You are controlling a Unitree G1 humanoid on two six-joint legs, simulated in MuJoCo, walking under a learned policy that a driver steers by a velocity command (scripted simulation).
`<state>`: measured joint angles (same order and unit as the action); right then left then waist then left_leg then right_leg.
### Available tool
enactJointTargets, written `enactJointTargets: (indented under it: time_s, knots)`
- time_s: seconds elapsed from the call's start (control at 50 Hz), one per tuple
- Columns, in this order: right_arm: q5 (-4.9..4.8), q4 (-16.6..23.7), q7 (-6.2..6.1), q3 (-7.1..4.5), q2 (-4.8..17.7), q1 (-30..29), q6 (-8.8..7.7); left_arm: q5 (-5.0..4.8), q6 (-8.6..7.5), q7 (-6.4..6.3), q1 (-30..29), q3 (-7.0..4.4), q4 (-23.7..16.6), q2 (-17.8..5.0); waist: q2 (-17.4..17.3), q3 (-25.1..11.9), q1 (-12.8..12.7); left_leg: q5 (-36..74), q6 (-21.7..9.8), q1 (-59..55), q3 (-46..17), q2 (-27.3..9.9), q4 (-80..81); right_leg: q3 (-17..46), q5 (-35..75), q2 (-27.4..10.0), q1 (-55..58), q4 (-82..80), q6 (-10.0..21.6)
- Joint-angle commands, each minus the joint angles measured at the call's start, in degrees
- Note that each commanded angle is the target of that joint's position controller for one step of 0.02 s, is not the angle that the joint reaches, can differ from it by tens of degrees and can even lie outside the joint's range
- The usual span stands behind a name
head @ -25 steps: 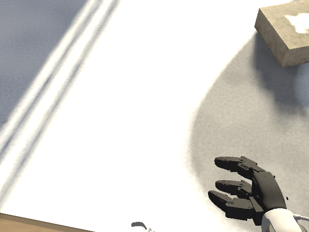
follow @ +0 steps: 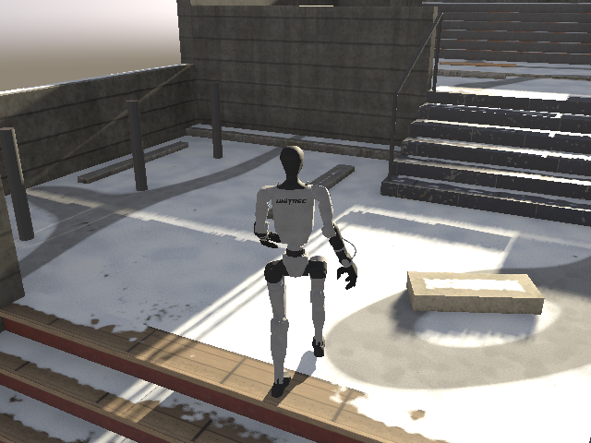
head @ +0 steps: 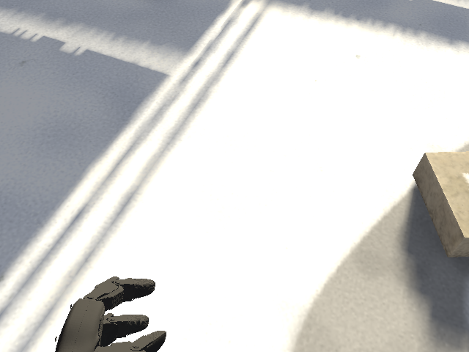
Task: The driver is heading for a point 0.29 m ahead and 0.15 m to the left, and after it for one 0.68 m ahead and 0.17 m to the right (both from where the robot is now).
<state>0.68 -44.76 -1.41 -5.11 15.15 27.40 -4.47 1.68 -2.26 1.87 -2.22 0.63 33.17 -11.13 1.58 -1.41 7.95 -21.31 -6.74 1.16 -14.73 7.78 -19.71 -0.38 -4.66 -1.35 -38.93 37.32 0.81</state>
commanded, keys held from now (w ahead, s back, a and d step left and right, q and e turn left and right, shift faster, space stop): w+q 0.18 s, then w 0.50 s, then w+e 0.32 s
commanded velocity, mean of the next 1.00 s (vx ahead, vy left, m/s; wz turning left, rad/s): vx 0.50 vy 0.00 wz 0.16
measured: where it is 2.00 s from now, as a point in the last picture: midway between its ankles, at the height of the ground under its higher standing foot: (180, 262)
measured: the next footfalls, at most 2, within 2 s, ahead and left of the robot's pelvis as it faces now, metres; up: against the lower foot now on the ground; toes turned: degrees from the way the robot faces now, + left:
right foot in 0.06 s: +0.20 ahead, -0.12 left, +0.00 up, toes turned +3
left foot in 0.54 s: +0.42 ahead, +0.14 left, +0.00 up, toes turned +15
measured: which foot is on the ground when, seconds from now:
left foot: down 0.00-0.06, up 0.08-0.52, down 0.54-1.00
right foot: up 0.00-0.04, down 0.06-0.56, up 0.58-1.00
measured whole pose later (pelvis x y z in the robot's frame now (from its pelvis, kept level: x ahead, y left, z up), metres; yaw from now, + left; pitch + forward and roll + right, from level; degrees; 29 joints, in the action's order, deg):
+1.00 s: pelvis +0.53 +0.06 +0.00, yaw +6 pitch +2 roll +2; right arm 1.5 -48.9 -0.5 -2.6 13.7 24.4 -5.1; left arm 1.9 -0.5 3.2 8.5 -2.1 41.5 -13.4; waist 1.8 0.1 2.8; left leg -18.7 -1.6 -5.6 9.2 3.0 -11.3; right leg -2.4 -3.8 -4.1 -36.1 39.8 3.6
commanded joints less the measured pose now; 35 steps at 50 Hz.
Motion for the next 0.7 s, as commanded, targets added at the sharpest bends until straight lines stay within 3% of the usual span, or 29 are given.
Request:
enactJointTargets:
  time_s: [0.02,0.04,0.06,0.08,0.1,0.12,0.14,0.18,0.24,0.3,0.36,0.42,0.48,0.5,0.52,0.54,0.56,0.58,0.6,0.62,0.64,0.66,0.7]
  knots:
    - [-0.09,4.04,0.18,-2.19,9.43,-3.55,-0.73,-0.50,-1.73,-1.39,4.59,-3.41,-1.93,-8.05,-7.11,-4.70,-7.29,54.45,-0.91,1.39,-7.71,-10.37,-11.26,-1.21,-3.70,4.91,19.65,-7.97,1.56]
    - [-0.62,4.44,0.81,-2.07,9.25,-5.37,-1.27,-0.36,-2.46,-2.26,11.83,-4.37,-0.53,-9.90,-5.79,-7.89,-11.46,52.16,0.33,5.35,-6.38,-8.34,-20.28,0.67,0.76,2.02,30.72,-11.11,3.03]
    - [-0.72,6.23,1.40,-0.84,5.24,-5.17,-1.79,0.73,-3.00,-3.49,21.08,-5.31,0.19,-13.00,-2.35,-14.93,-14.52,35.09,0.84,14.01,-4.22,-6.89,-33.38,8.88,-6.65,-8.54,45.33,-9.07,5.46]
    - [-3.14,7.45,1.23,0.23,0.67,3.13,-1.23,2.38,-3.06,-3.70,21.53,-6.13,-0.26,-17.01,14.00,-23.63,-10.37,-11.73,3.89,32.65,4.51,1.88,-51.92,33.72,1.04,-26.71,62.93,-9.39,14.17]
    - [-0.48,6.21,0.39,-0.28,6.19,2.22,-0.12,1.00,-2.05,-3.11,20.41,-5.99,-0.36,-13.55,9.66,-22.48,-10.29,-8.31,3.73,38.00,7.11,-2.47,-59.63,42.42,-7.52,-25.00,57.22,-14.64,15.22]
    - [0.58,6.18,0.67,-0.73,6.82,-2.84,0.44,0.59,-1.92,-3.21,16.75,-4.68,-0.90,-8.04,3.86,-12.91,-9.96,-1.13,4.27,38.79,8.06,-4.21,-60.16,33.63,-10.76,-21.82,47.42,-17.28,13.80]
    - [0.88,7.19,1.18,-0.58,6.34,-6.67,0.74,0.29,-2.23,-2.95,15.06,-4.02,-0.40,-5.79,0.07,-7.23,-9.39,2.52,4.43,37.98,8.64,-5.78,-58.57,25.87,-7.21,-19.20,40.06,-18.87,12.28]
    - [1.67,8.29,2.72,-0.38,4.85,-9.00,2.00,0.15,-3.07,-3.11,16.81,-3.78,2.22,-6.02,2.04,-2.28,-8.05,3.11,4.67,36.54,8.77,-7.40,-56.28,15.81,0.71,-15.47,32.29,-21.21,10.20]
    - [2.27,8.20,3.43,0.56,2.25,-9.44,3.31,-0.55,-4.63,-2.53,20.51,-3.73,5.66,-6.47,3.89,0.04,-6.93,2.68,4.63,37.35,8.11,-6.89,-51.86,9.63,9.56,-13.82,29.90,-23.71,9.67]
    - [2.42,9.68,3.98,1.29,1.59,-14.16,3.24,-0.26,-4.85,-2.03,22.41,-3.86,8.22,-7.40,4.28,1.86,-6.97,8.23,4.96,40.40,8.01,-7.23,-44.47,4.78,10.80,-13.30,30.17,-26.12,9.66]
    - [1.84,11.12,4.95,2.48,0.40,-20.68,2.62,-0.55,-4.32,-1.52,22.53,-3.87,9.61,-8.12,4.32,3.65,-7.75,16.24,4.82,34.65,12.77,-8.45,-29.01,-2.11,10.53,-10.24,26.94,-27.66,7.56]
    - [1.35,12.50,5.58,3.14,-0.14,-26.06,2.34,-1.19,-3.77,-1.33,26.74,-4.51,11.91,-10.57,3.63,4.24,-9.72,17.21,3.19,28.92,17.39,-8.93,-20.17,-2.55,10.44,-11.51,28.46,-28.29,7.18]
    - [1.77,13.09,4.68,2.86,1.16,-26.74,1.79,-1.15,-2.65,-1.34,29.71,-4.77,14.01,-12.04,3.63,4.35,-9.84,11.18,0.76,26.54,19.66,-7.29,-14.48,-2.63,20.72,-13.11,35.39,-23.13,7.24]
    - [2.08,12.34,4.25,2.59,1.52,-23.83,1.43,-1.20,-2.26,-1.52,30.26,-4.80,14.63,-12.55,3.86,2.59,-8.43,9.49,-0.26,21.93,20.54,-5.53,-12.28,-3.73,29.02,-12.83,36.64,-17.89,6.82]
    - [2.64,9.98,3.71,1.98,2.50,-16.18,0.82,-1.41,-1.86,-1.68,30.58,-4.65,15.07,-12.49,2.44,-1.46,-4.83,10.86,-1.58,11.94,20.83,-3.86,-8.93,-6.05,33.42,-11.10,35.24,-8.16,5.70]
    - [3.77,7.42,2.96,0.89,5.21,-6.46,0.33,-1.50,-1.86,-1.79,30.33,-4.12,14.01,-11.21,0.31,-8.15,-0.96,8.38,-3.64,-2.28,14.55,-8.84,-9.63,-7.34,23.67,-9.27,27.24,4.49,4.45]
    - [4.31,7.31,1.82,-0.42,11.42,-0.33,0.27,-2.13,-2.05,-1.24,31.52,-2.74,9.91,-5.72,-11.87,-16.37,-0.71,2.99,-9.07,-18.17,-11.78,-27.36,-6.15,-9.06,-7.05,-2.59,9.23,25.38,2.26]
    - [1.52,7.51,1.06,-1.02,12.46,0.75,1.10,-1.04,-1.68,-1.35,30.15,-4.07,9.39,-9.60,-13.17,-18.87,-0.03,8.41,-12.93,-18.96,-28.33,-32.49,1.35,-2.23,-26.66,2.61,-0.14,36.44,2.24]
    - [0.56,6.80,0.85,-0.50,10.21,-2.52,1.33,-0.46,-1.19,-1.41,25.32,-4.51,8.08,-10.20,-7.89,-10.63,-1.79,10.56,-11.38,-14.24,-18.23,-29.08,0.60,1.12,-22.32,-0.86,-5.15,38.92,2.80]
    - [0.26,6.28,0.98,0.41,7.13,-5.55,0.94,-0.57,-1.47,-1.13,23.15,-3.86,7.54,-8.39,-5.96,-4.58,-3.96,14.33,-9.53,-5.83,-10.88,-26.31,2.16,1.37,-18.12,-2.46,-4.23,35.84,2.77]
    - [0.20,5.94,1.32,1.03,5.12,-8.09,0.55,-0.60,-1.28,-0.92,23.55,-3.72,7.96,-7.47,-5.06,-1.71,-6.73,16.07,-6.96,0.93,-5.49,-23.18,4.48,1.45,-15.85,-4.06,-0.49,31.47,2.34]
    - [-0.25,5.64,1.35,1.55,3.60,-9.71,0.24,0.06,-0.47,-0.76,25.43,-3.69,8.78,-7.22,-6.18,-0.02,-9.01,17.92,-5.55,6.27,-1.47,-20.93,6.51,1.39,-15.19,-4.83,3.40,28.68,1.44]
    - [0.05,4.92,1.38,1.76,2.98,-9.70,-0.54,0.54,0.79,-0.10,27.41,-3.66,10.20,-6.50,-6.58,0.11,-10.26,20.78,-5.69,9.63,2.71,-19.44,9.26,0.80,-13.00,-4.28,6.46,27.60,0.29]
